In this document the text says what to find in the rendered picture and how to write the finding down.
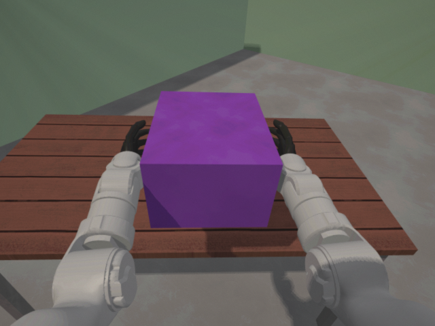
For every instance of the table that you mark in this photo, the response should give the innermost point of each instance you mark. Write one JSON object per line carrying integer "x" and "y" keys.
{"x": 48, "y": 180}

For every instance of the left robot upper arm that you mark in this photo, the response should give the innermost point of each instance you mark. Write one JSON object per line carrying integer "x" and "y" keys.
{"x": 90, "y": 288}

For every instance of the right robot upper arm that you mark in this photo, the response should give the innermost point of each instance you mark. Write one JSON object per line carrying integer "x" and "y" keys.
{"x": 350, "y": 279}

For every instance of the carton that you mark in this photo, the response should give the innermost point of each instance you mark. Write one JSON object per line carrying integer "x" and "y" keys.
{"x": 209, "y": 162}

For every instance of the robot left forearm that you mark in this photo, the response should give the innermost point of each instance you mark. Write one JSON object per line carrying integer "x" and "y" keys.
{"x": 112, "y": 211}

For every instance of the robot right forearm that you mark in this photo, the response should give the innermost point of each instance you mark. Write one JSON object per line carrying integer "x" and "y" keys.
{"x": 310, "y": 206}

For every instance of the left robot hand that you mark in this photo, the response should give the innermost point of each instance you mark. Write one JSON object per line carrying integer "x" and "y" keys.
{"x": 132, "y": 143}

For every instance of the right robot hand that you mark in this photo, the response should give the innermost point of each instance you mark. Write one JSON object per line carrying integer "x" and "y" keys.
{"x": 284, "y": 141}

